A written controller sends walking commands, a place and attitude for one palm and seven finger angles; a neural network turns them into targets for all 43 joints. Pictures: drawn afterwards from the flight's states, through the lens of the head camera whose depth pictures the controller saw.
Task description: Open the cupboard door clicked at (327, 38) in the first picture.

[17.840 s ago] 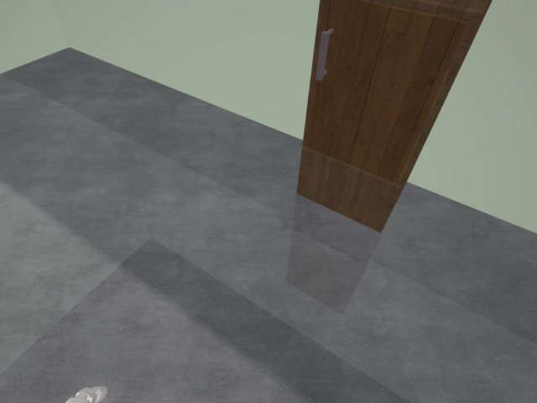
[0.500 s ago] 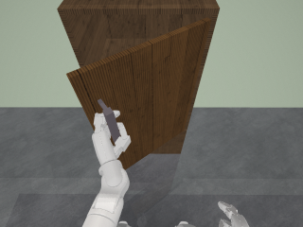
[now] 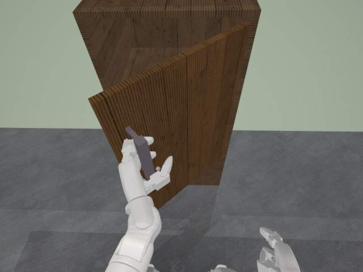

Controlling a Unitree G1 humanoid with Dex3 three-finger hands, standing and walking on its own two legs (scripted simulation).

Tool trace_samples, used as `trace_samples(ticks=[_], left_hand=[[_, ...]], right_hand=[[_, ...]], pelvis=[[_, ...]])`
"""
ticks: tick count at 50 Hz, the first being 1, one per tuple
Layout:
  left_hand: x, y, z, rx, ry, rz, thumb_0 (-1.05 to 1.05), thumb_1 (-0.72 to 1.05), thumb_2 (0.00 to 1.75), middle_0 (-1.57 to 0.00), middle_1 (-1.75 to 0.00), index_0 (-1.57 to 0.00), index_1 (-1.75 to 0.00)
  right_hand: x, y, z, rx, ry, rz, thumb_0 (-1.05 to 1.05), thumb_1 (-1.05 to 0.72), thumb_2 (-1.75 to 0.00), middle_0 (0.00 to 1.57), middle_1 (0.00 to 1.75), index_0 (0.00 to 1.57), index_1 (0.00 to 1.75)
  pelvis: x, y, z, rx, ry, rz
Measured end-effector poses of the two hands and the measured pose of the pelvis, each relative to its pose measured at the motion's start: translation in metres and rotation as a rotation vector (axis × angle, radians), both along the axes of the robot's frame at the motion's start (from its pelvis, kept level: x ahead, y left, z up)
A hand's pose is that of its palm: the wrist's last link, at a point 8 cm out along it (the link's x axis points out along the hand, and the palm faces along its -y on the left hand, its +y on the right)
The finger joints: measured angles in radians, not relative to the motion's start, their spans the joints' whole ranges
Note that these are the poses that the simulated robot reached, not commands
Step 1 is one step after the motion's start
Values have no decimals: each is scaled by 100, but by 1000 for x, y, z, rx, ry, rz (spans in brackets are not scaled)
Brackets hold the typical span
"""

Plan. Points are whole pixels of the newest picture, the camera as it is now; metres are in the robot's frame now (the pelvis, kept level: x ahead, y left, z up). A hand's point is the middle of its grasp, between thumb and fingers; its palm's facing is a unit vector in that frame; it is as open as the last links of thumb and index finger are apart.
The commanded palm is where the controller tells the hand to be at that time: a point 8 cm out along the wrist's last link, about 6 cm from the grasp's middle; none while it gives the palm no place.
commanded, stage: open thumb and fingers to let go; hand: left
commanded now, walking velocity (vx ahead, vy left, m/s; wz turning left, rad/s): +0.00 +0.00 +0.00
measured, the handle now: (141, 155) +0.36 +0.11 +0.05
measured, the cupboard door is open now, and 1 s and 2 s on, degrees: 43 44 44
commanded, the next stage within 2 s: slide the hand sideways off the handle in 0.50 s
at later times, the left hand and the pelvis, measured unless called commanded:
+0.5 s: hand (156, 167) +0.33 +0.07 +0.06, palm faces +0.33 -0.94 -0.02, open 14.6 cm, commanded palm +0.29 +0.11 +0.05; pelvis +0.00 +0.02 +0.00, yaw -1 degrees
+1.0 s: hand (155, 185) +0.29 +0.07 +0.05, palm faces -0.11 -0.99 +0.02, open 16.1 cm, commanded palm +0.26 +0.13 +0.05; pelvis -0.01 +0.04 -0.01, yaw -2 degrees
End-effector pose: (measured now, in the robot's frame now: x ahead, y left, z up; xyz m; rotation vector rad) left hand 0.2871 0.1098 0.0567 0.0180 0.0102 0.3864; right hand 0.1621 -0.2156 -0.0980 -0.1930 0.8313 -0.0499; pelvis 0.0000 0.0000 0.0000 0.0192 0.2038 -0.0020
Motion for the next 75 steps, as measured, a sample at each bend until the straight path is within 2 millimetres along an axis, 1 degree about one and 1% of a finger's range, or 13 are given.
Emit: trace_samples(ticks=[7, 10, 14, 18, 21, 32, 38, 41, 44, 49, 55, 65, 75], left_hand=[[3, 2, -1, 1, -8, -2, 1, -12, 46, -34, -124, -33, -125], [6, 3, -1, 0, -9, -4, 1, -26, 40, -32, -121, -32, -122], [7, 4, 0, -4, -5, -15, 0, -39, 35, -30, -112, -30, -112], [7, 3, 0, -4, -3, -32, 0, -45, 32, -28, -98, -28, -98], [6, 3, -1, -3, -3, -45, 0, -47, 31, -28, -87, -27, -88], [4, 8, -1, 10, -7, -70, -1, -50, 30, -42, -63, -38, -67], [-4, 20, -3, 76, -43, -459, -1, -49, 30, -31, -47, -23, -49], [-7, 20, -3, 17, -26, -541, -1, -50, 30, -25, -40, -19, -42], [-9, 18, -4, -42, -15, -517, -1, -50, 30, -21, -36, -17, -37], [-12, 15, -5, -38, -23, -495, -1, -50, 30, -17, -34, -19, -34], [-22, 22, -5, -25, -32, -486, -1, -50, 30, -17, -33, -17, -32], [-46, 44, -4, -14, -9, -457, -1, -50, 30, -18, -32, -18, -32], [-58, 56, -5, -12, 10, -449, -1, -50, 30, -18, -32, -18, -32]], right_hand=[[-12, 1, -6, -8, 35, -14, 1, -91, -90, 20, 30, 20, 30], [-17, 2, -7, -12, 50, -21, 1, -91, -90, 20, 30, 20, 30], [-23, 4, -7, -13, 62, -30, 1, -91, -90, 20, 30, 20, 30], [-25, 7, -6, -12, 62, -36, 1, -91, -90, 20, 30, 20, 30], [-25, 10, -5, -12, 55, -35, 1, -91, -90, 20, 30, 20, 30], [-13, 25, -4, -8, 28, 3, 1, -91, -90, 20, 30, 20, 30], [-18, 26, -1, -2, -5, -13, 1, -91, -90, 20, 30, 20, 30], [-23, 26, 1, 2, -19, -34, 1, -91, -90, 20, 30, 20, 30], [-27, 26, 4, 1, -24, -42, 1, -91, -90, 20, 30, 20, 30], [-31, 27, 7, 1, -26, -46, 1, -91, -90, 20, 30, 20, 30], [-28, 27, 7, 4, -24, -53, 1, -91, -90, 20, 30, 20, 30], [-5, 29, 11, 4, -66, -31, 1, -91, -90, 20, 30, 20, 30], [15, 25, 14, -1, -117, -19, 1, -91, -90, 20, 30, 20, 30]], pelvis=[[-2, 5, -2, -3, 4, -3], [-2, 7, -2, -4, 5, -5], [-2, 11, -1, -7, 6, -10], [-2, 15, -1, -11, 5, -13], [-2, 17, -1, -13, 3, -14], [-7, 25, -4, -20, 0, -7], [-11, 29, -6, -24, -12, 0], [-13, 33, -5, -27, -24, -4], [-13, 37, -4, -24, -25, -11], [-10, 39, -5, -18, -15, -25], [-6, 39, -6, -18, -12, -34], [3, 36, -8, -22, -6, -24], [9, 29, -12, -23, 8, -16]])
